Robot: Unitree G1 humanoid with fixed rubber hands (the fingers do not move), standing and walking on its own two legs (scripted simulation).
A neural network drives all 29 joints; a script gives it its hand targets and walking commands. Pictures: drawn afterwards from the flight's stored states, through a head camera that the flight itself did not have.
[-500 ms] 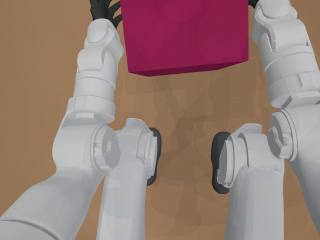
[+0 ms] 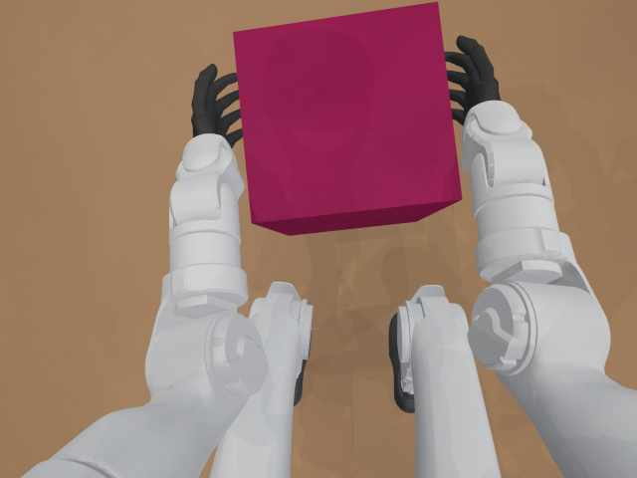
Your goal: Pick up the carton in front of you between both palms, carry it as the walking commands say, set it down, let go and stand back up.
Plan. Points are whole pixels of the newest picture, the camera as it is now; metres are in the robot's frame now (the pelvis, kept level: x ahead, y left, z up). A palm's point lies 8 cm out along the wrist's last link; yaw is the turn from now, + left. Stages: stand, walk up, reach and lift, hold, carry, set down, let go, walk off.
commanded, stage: reach and lift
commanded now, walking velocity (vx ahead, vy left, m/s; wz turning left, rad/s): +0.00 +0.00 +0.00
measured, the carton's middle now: (344, 147) +0.50 +0.01 -0.13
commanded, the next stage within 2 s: none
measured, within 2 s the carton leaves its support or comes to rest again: neither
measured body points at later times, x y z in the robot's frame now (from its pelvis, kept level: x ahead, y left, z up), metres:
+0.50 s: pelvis +0.05 +0.00 +0.13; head +0.20 -0.01 +0.55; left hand +0.46 +0.16 +0.10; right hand +0.47 -0.15 +0.09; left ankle +0.11 +0.13 -0.45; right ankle +0.12 -0.12 -0.45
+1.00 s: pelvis +0.09 +0.01 +0.26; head +0.13 +0.00 +0.71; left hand +0.42 +0.15 +0.25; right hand +0.42 -0.15 +0.24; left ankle +0.11 +0.13 -0.45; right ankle +0.12 -0.12 -0.45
